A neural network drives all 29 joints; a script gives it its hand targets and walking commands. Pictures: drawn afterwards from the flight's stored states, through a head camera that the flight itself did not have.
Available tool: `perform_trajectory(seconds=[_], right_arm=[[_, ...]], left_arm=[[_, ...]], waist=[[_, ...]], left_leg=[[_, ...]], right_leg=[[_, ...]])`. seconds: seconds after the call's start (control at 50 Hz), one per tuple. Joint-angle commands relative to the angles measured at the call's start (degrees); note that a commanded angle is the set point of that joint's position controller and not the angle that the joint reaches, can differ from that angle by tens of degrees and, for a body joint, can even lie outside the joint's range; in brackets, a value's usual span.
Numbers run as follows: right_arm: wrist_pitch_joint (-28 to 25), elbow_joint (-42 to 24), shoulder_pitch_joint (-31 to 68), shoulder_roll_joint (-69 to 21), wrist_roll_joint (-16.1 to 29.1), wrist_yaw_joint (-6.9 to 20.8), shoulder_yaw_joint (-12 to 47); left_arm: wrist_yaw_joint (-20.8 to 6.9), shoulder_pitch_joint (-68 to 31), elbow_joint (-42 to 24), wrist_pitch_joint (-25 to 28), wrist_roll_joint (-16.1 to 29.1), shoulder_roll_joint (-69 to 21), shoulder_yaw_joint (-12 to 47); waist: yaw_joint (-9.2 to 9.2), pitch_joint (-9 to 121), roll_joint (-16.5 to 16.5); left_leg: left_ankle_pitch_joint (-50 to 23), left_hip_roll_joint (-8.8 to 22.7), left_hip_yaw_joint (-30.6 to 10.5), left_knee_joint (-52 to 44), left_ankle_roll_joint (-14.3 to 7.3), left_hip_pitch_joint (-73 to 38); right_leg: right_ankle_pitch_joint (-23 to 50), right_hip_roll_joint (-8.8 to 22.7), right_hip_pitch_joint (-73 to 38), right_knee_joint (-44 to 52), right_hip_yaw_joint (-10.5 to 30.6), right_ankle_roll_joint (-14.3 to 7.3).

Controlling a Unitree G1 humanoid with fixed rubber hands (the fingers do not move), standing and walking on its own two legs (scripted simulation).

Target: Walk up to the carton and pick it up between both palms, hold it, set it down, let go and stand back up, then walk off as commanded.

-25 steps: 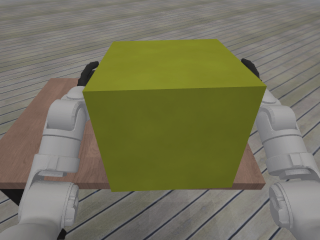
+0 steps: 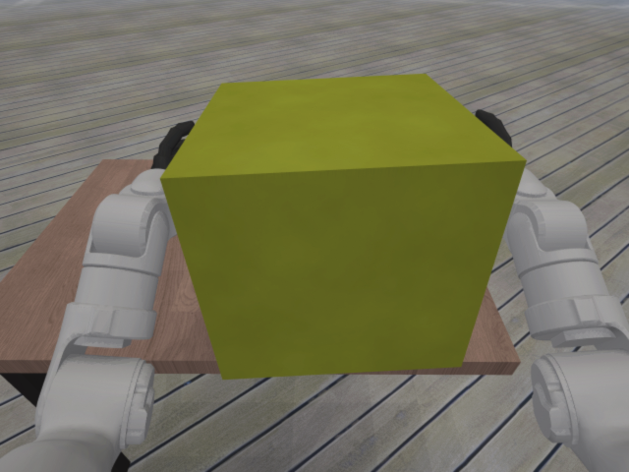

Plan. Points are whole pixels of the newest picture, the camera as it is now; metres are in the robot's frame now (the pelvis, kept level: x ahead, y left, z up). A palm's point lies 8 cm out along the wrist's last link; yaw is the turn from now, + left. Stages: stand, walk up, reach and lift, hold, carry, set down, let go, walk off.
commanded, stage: hold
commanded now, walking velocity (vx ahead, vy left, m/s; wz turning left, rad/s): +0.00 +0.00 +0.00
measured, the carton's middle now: (332, 214) +0.40 +0.01 +0.17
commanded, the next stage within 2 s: none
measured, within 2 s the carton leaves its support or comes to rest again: neither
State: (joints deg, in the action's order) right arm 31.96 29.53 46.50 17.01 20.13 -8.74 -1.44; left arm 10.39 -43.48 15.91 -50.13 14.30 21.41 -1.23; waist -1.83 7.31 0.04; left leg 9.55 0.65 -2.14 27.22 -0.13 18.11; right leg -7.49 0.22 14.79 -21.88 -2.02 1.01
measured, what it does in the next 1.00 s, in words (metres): stands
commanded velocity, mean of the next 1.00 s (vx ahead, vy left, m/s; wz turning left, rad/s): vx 0.00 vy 0.00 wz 0.00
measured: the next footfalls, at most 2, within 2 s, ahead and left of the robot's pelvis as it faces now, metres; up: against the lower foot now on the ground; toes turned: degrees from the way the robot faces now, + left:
none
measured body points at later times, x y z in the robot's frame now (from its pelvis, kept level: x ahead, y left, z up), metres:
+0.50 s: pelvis +0.00 +0.00 +0.00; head -0.05 +0.02 +0.45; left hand +0.39 +0.20 +0.24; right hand +0.40 -0.19 +0.26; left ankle +0.05 +0.11 -0.74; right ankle +0.04 -0.13 -0.74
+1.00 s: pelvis +0.00 +0.00 +0.00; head -0.05 +0.02 +0.45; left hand +0.38 +0.20 +0.25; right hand +0.40 -0.19 +0.27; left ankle +0.05 +0.11 -0.74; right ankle +0.04 -0.13 -0.74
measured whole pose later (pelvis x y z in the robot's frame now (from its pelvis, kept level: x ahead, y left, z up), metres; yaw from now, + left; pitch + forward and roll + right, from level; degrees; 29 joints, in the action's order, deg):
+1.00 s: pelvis +0.00 +0.00 +0.00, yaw +0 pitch +0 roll -2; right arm 35.3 29.4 50.2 19.1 21.9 -8.6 -1.4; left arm 10.8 -44.0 13.2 -53.2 14.0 21.3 -1.3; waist -1.8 7.8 0.0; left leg 9.5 0.7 -2.1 27.2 -0.1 17.5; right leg -7.4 0.2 14.2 -21.9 -2.0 1.0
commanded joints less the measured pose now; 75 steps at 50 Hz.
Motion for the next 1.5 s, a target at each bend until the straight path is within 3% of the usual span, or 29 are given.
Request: perform_trajectory(seconds=[0.0, 0.14, 0.24, 0.28, 0.38, 0.4, 0.46, 0.54, 0.56, 0.58, 0.7, 0.74, 0.8, 0.9, 0.92, 0.94, 0.96, 1.0, 1.04, 1.06, 1.08, 1.12, 1.2, 1.24, 1.26, 1.3, 1.36, 1.44, 1.48], right_arm=[[-2.3, -18.1, 42.0, 6.7, 6.9, 1.7, 3.5], [-1.0, -16.0, 39.7, 5.8, 5.8, 0.8, 3.4], [-0.6, -15.5, 43.3, 5.4, 7.1, 1.4, 3.4], [-1.1, -13.3, 43.2, 6.6, 6.3, 1.5, 2.7], [0.1, -13.7, 41.9, 5.0, 6.9, 1.1, 3.7], [0.0, -15.6, 41.8, 5.4, 8.1, 1.5, 4.5], [-0.4, -11.7, 41.3, 7.0, 7.5, 2.2, 3.1], [0.2, -15.0, 42.6, 5.7, 8.6, 2.5, 3.8], [-0.4, -15.4, 42.9, 6.2, 8.3, 2.2, 3.1], [0.2, -18.2, 42.5, 5.1, 8.8, 1.7, 4.1], [0.3, -12.3, 45.4, 7.8, 8.7, 2.0, 3.2], [0.4, -15.7, 45.7, 4.9, 9.3, 2.3, 4.1], [1.3, -10.7, 44.7, 4.6, 8.6, 2.6, 3.8], [1.2, -12.9, 46.7, 3.1, 9.0, 2.4, 4.9], [2.0, -10.7, 45.2, 2.0, 9.1, 3.2, 5.0], [1.7, -12.2, 47.6, 1.0, 7.9, 3.2, 4.2], [1.9, -11.9, 47.0, 1.2, 8.4, 3.7, 3.4], [2.3, -12.7, 47.4, 0.0, 9.1, 3.6, 4.9], [1.6, -11.5, 53.9, -4.6, 8.8, 5.2, 6.6], [2.5, -8.1, 52.3, -5.0, 7.7, 5.5, 5.1], [2.5, -10.3, 55.7, -7.9, 8.1, 6.5, 5.5], [2.6, -10.6, 56.9, -17.0, 7.3, 8.0, 8.0], [4.7, 0.4, 61.5, -30.3, 5.7, 12.8, 9.5], [5.1, -5.7, 60.4, -35.9, 6.8, 12.8, 14.3], [5.3, -5.2, 59.3, -34.1, 7.7, 13.1, 14.2], [5.7, 0.0, 59.3, -33.6, 7.4, 13.3, 13.1], [6.7, -0.2, 58.3, -33.1, 8.1, 13.1, 12.3], [7.0, 6.2, 58.3, -31.8, 5.3, 12.3, 9.0], [6.2, 2.8, 60.9, -33.5, 6.5, 12.3, 11.3]], left_arm=[[-1.1, -37.4, -22.0, 1.2, 3.7, -3.1, -1.1], [-1.9, -37.9, -21.7, 1.4, 4.5, -3.0, -0.4], [-1.9, -39.0, -19.3, 0.6, 2.6, -3.4, -1.7], [-1.7, -42.0, -21.0, 0.9, 4.5, -4.2, 0.6], [-2.6, -38.9, -18.4, 1.0, 4.0, -2.6, -0.8], [-2.2, -39.3, -24.7, 1.0, 4.9, -4.0, 1.3], [-1.3, -41.1, -25.0, 0.5, 3.7, -5.3, 0.5], [-2.2, -39.0, -25.7, 0.0, 4.4, -6.0, 2.0], [-2.2, -41.7, -26.9, 0.6, 4.2, -5.3, 1.5], [-2.2, -37.6, -25.5, 0.1, 4.1, -4.0, 0.2], [-2.0, -42.7, -23.8, -0.4, 3.6, -6.1, 1.6], [-2.1, -40.3, -22.8, 0.0, 3.2, -4.8, -0.6], [-2.9, -41.5, -20.0, 0.0, 2.5, -7.0, -0.4], [-3.1, -43.8, -22.2, 0.0, 2.6, -7.5, 0.1], [-2.9, -42.9, -23.3, -0.2, 1.7, -9.0, 1.0], [-3.4, -44.0, -19.9, -0.1, 1.8, -10.1, 0.5], [-3.6, -44.0, -22.6, -0.7, 1.5, -12.2, 1.8], [-3.3, -42.7, -22.7, -0.7, 1.8, -11.4, 0.4], [-4.5, -48.0, -20.1, -0.4, 0.9, -16.3, 1.1], [-5.0, -49.1, -16.8, -0.4, 0.0, -17.4, 0.7], [-5.4, -51.2, -18.3, -0.1, 0.1, -19.2, 1.8], [-7.8, -53.0, -16.6, 0.5, -0.4, -25.7, 5.2], [-12.1, -63.6, -10.9, 1.5, -3.0, -41.7, 10.1], [-13.1, -63.8, -17.6, 2.6, -0.9, -42.7, 12.8], [-13.1, -61.7, -18.0, 2.6, -1.5, -43.5, 13.3], [-14.0, -60.3, -9.6, 2.5, -4.1, -41.1, 7.4], [-15.5, -59.1, -12.2, 1.8, -5.5, -40.8, 6.3], [-18.1, -58.1, -3.3, 1.7, -8.3, -37.4, 0.7], [-18.2, -61.5, -7.2, 2.8, -7.6, -37.9, 2.1]], waist=[[1.66, 28.8, -4.4], [-0.76, 28.0, -3.5], [1.83, 23.7, -2.6], [-0.67, 26.2, -4.6], [1.18, 24.7, -2.9], [0.44, 28.6, -4.9], [-0.55, 27.2, -7.4], [0.80, 28.9, -6.3], [-0.91, 29.4, -6.7], [1.08, 29.8, -3.9], [-0.63, 26.2, -7.2], [2.55, 26.7, -3.5], [0.23, 23.0, -4.9], [0.62, 25.5, -4.4], [1.26, 25.6, -7.6], [0.52, 25.2, -4.3], [-0.27, 27.2, -7.1], [1.28, 27.3, -5.4], [2.16, 27.6, -5.1], [0.10, 24.1, -4.7], [1.58, 27.9, -5.8], [1.01, 29.8, -3.7], [-2.22, 28.3, -6.0], [-2.18, 36.0, -1.9], [-2.15, 37.8, -4.3], [-2.00, 29.5, -3.3], [-2.51, 29.8, -3.6], [-3.30, 19.5, -1.5], [-1.64, 24.9, -1.5]], left_leg=[[-10.1, 0.9, 1.2, -5.7, 3.0, -18.7], [-9.5, 0.6, 0.5, -5.4, 3.2, -18.3], [-3.2, 0.7, 1.3, -7.5, 1.9, -14.2], [-2.0, 0.6, 0.9, -7.7, 2.2, -13.8], [-4.2, 0.2, 1.5, -6.8, 2.1, -15.3], [-8.2, 0.7, 1.1, -6.2, 2.8, -17.3], [-9.5, 1.8, -1.0, -6.1, 3.8, -18.7], [-9.8, 1.5, -0.5, -5.8, 3.8, -19.6], [-10.6, 0.8, -0.5, -5.0, 3.9, -19.6], [-11.0, 0.8, 0.2, -5.0, 3.1, -19.2], [-6.6, 1.2, -0.5, -6.5, 3.4, -17.3], [-2.4, 0.8, 0.7, -7.2, 2.0, -14.6], [-4.2, 0.9, -0.1, -7.9, 2.5, -15.2], [-3.8, 0.7, -0.1, -8.1, 2.4, -14.0], [-4.6, 1.8, -0.5, -8.2, 3.4, -15.2], [-3.0, 1.4, -0.8, -8.3, 3.1, -14.6], [-6.8, 1.7, -0.9, -7.7, 3.8, -17.4], [-7.7, 1.3, -0.8, -7.0, 3.1, -17.6], [-3.8, 0.9, -0.5, -7.8, 2.4, -14.3], [-0.2, 1.1, -1.7, -9.3, 2.1, -12.4], [1.2, 1.3, -1.4, -9.7, 2.1, -11.6], [-2.8, 0.6, -1.4, -8.5, 2.3, -12.9], [5.3, 0.7, -3.6, -11.6, 3.0, -10.6], [-0.5, -0.1, -3.2, -10.6, 3.1, -12.5], [-3.0, 0.5, -4.0, -10.5, 3.7, -14.3], [-0.7, -0.7, -3.7, -10.9, 2.7, -11.0], [-3.1, -0.2, -3.2, -11.6, 3.4, -9.7], [1.4, -1.0, -2.6, -13.0, 2.0, -5.0], [-0.7, -1.1, -2.1, -12.3, 2.0, -6.5]], right_leg=[[4.1, -2.5, -6.7, 3.9, 3.4, -0.9], [5.2, -2.2, -6.3, 3.6, 3.4, -0.1], [0.7, -1.8, -6.8, 4.0, 4.4, -0.8], [0.1, -1.6, -6.1, 4.3, 3.6, -1.0], [2.3, -1.9, -6.9, 4.2, 4.2, -0.4], [4.4, -2.0, -6.9, 3.1, 3.7, -0.5], [2.8, -3.1, -5.6, 3.5, 3.2, -1.3], [2.6, -3.0, -5.2, 3.5, 3.2, -1.2], [5.6, -2.3, -6.9, 3.7, 3.6, -1.1], [5.9, -2.3, -7.6, 3.7, 3.6, -0.4], [1.6, -2.4, -5.5, 4.4, 3.2, -1.1], [1.1, -2.3, -8.6, 4.1, 4.5, -1.1], [1.5, -2.1, -7.5, 4.7, 4.0, -1.4], [2.1, -1.9, -8.0, 4.4, 3.8, -1.2], [1.5, -2.5, -7.2, 3.7, 4.1, -1.6], [0.8, -2.6, -7.2, 4.5, 3.9, -1.5], [2.2, -3.0, -5.4, 4.0, 3.3, -2.0], [2.8, -2.4, -7.2, 4.1, 3.5, -1.3], [1.3, -2.1, -7.7, 4.2, 3.2, -1.2], [-0.3, -2.1, -8.6, 4.9, 3.3, -1.5], [-1.2, -2.5, -8.9, 3.9, 3.0, -1.5], [2.3, -1.8, -10.1, 3.9, 3.4, -1.3], [-2.6, -1.5, -9.2, 5.1, 2.8, -2.1], [3.8, -1.2, -13.1, 4.6, 3.4, -1.7], [7.3, -1.8, -13.1, 4.2, 2.9, -1.9], [5.9, -0.8, -13.3, 5.9, 3.9, -1.7], [8.8, -1.5, -16.7, 4.8, 4.3, -2.3], [5.2, -1.4, -17.5, 6.1, 4.6, -2.3], [6.5, -2.0, -19.2, 5.5, 4.2, -2.1]])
